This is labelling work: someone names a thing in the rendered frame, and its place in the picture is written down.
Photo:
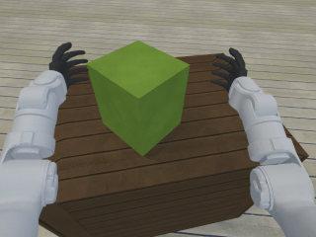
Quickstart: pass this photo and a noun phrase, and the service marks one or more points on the right robot forearm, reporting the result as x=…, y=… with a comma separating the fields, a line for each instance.
x=268, y=143

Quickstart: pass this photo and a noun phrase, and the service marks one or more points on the left robot forearm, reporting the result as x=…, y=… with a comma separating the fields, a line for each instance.
x=32, y=132

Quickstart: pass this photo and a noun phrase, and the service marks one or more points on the pedestal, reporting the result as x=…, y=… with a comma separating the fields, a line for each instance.
x=198, y=174

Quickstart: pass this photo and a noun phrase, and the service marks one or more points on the left robot hand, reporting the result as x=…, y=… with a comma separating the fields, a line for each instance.
x=61, y=64

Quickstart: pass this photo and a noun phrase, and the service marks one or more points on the left robot upper arm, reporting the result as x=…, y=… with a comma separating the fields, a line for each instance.
x=26, y=187

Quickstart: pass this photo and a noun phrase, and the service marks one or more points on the right robot upper arm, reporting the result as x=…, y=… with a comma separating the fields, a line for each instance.
x=285, y=192

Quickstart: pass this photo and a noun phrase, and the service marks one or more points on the right robot hand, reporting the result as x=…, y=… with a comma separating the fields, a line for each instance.
x=236, y=70

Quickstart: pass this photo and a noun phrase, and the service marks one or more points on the carton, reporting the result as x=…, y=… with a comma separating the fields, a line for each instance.
x=140, y=91

